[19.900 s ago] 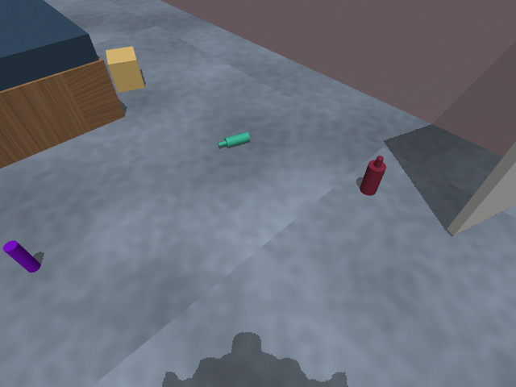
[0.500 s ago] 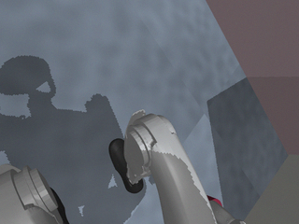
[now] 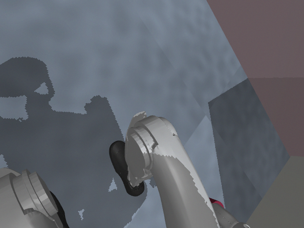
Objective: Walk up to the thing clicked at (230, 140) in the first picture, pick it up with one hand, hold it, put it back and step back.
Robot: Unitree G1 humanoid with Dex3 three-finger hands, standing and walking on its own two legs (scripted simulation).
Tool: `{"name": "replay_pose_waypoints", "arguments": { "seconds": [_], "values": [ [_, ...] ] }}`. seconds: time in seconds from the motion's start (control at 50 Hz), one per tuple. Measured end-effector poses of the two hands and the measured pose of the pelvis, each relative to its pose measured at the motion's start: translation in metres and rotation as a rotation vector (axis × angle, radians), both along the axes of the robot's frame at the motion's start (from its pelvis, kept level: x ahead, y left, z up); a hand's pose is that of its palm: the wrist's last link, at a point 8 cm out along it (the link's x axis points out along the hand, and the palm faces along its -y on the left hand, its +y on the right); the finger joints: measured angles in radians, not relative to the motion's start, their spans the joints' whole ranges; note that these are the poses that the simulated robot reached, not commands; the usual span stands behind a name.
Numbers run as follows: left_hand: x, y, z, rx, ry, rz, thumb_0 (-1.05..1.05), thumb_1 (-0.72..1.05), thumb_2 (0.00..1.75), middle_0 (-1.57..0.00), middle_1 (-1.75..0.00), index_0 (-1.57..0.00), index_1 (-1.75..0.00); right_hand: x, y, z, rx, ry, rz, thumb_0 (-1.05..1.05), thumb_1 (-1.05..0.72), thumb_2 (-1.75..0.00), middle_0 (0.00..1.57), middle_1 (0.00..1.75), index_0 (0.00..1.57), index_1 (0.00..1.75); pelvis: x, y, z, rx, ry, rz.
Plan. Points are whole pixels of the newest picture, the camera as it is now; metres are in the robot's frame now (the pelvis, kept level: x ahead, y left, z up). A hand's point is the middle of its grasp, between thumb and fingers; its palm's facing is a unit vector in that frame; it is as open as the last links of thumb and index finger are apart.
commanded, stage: close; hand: left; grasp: from above
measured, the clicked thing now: out of the picture +0.49 +0.34 -0.28
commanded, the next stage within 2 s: settle in 0.70 s
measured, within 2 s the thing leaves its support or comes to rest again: leaves its support in 0.96 s
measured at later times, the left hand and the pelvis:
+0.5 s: hand out of the picture +0.49 +0.30 -0.26, palm faces -0.45 -0.14 -0.88, open 8.9 cm; pelvis +0.00 +0.00 +0.00, yaw +0 degrees
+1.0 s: hand out of the picture +0.48 +0.31 -0.26, palm faces -0.46 -0.13 -0.88, open 8.8 cm; pelvis +0.00 +0.00 +0.00, yaw +0 degrees
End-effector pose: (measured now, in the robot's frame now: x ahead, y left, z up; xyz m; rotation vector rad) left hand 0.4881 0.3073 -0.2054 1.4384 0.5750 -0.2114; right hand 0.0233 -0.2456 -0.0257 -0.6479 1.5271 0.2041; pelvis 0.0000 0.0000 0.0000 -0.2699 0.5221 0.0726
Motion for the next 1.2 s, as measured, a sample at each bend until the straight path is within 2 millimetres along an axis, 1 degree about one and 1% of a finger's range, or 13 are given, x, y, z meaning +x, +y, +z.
{"name": "replay_pose_waypoints", "arguments": {
  "seconds": [0.06,0.2,0.52,0.6,0.68,0.74,0.82,0.9,1.04,1.1,1.2],
  "values": [
    [0.0,-0.001,-0.001,-0.003,0.009,-0.012,0.0,0.21,0.5,-0.59,-0.64,-0.62,-0.6,-0.001,0.001,-0.001,0.002,0.0,0.0,0.0,-0.9,-0.9,0.2,0.3,0.21,0.3,0.0,0.0,0.0,-0.001,-0.002,0.0],
    [-0.001,-0.002,-0.001,-0.005,-0.003,-0.025,0.01,0.23,0.43,-0.64,-0.59,-0.66,-0.55,-0.001,0.003,-0.003,0.006,0.003,0.007,0.0,-0.9,-0.9,0.2,0.3,0.21,0.3,-0.001,-0.001,0.0,-0.002,-0.008,-0.002],
    [0.004,0.0,0.002,-0.003,-0.027,-0.013,0.01,0.22,0.33,-0.73,-0.48,-0.75,-0.44,-0.002,0.002,0.004,-0.017,0.001,0.001,0.0,-0.9,-0.9,0.2,0.3,0.21,0.3,-0.001,0.001,0.002,-0.006,0.002,-0.003],
    [0.002,0.001,-0.001,0.001,-0.006,-0.007,0.01,0.23,0.31,-0.75,-0.46,-0.77,-0.42,-0.002,0.002,0.004,-0.02,0.002,0.004,0.0,-0.9,-0.9,0.2,0.3,0.21,0.3,-0.001,0.002,0.001,-0.01,-0.001,-0.003],
    [0.003,0.003,0.001,0.002,-0.014,-0.012,0.01,0.22,0.29,-0.77,-0.44,-0.79,-0.4,-0.001,0.001,0.003,-0.021,0.003,0.004,0.0,-0.9,-0.9,0.2,0.3,0.21,0.3,-0.001,0.002,0.001,-0.007,0.001,-0.003],
    [0.0,0.003,-0.002,0.002,0.003,-0.007,0.01,0.22,0.29,-0.77,-0.44,-0.8,-0.39,0.0,0.002,0.003,-0.02,0.0,0.01,0.0,-0.9,-0.9,0.2,0.3,0.21,0.3,-0.002,0.002,0.001,-0.009,-0.005,-0.002],
    [0.0,0.005,0.002,0.002,-0.008,-0.01,0.01,0.21,0.27,-0.79,-0.43,-0.81,-0.39,-0.001,0.002,0.001,-0.014,0.004,0.019,0.0,-0.9,-0.9,0.2,0.3,0.2,0.3,-0.002,0.001,0.001,-0.005,-0.006,-0.001],
    [-0.002,0.006,-0.001,0.005,0.008,-0.009,0.01,0.2,0.27,-0.81,-0.42,-0.83,-0.38,0.001,0.002,0.0,-0.018,-0.006,0.022,0.0,-0.9,-0.9,0.2,0.3,0.21,0.3,-0.003,0.001,0.0,-0.008,-0.012,-0.001],
    [0.006,0.01,0.008,0.004,-0.014,-0.007,0.0,0.2,0.25,-0.83,-0.38,-0.85,-0.34,0.0,0.001,-0.001,-0.019,0.006,0.008,0.0,-0.91,-0.9,0.2,0.3,0.21,0.3,-0.002,0.001,0.001,-0.006,0.0,-0.001],
    [0.012,0.01,0.019,0.01,-0.056,-0.029,0.0,0.2,0.26,-0.83,-0.37,-0.85,-0.32,0.001,0.0,0.0,-0.022,0.003,-0.008,0.0,-0.91,-0.9,0.2,0.3,0.21,0.3,-0.001,0.001,0.002,-0.005,0.012,-0.001],
    [0.013,0.014,0.035,0.016,-0.06,-0.011,0.0,0.2,0.26,-0.83,-0.35,-0.85,-0.31,0.008,-0.004,-0.001,-0.023,-0.022,-0.032,0.0,-0.91,-0.9,0.21,0.3,0.21,0.3,0.002,0.001,0.003,-0.005,0.032,0.003]
  ]
}}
